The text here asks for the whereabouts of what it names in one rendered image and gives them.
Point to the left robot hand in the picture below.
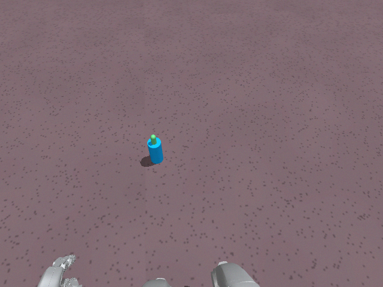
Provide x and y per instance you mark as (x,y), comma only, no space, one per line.
(52,277)

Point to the bottle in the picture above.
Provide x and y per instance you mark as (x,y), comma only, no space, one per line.
(155,149)

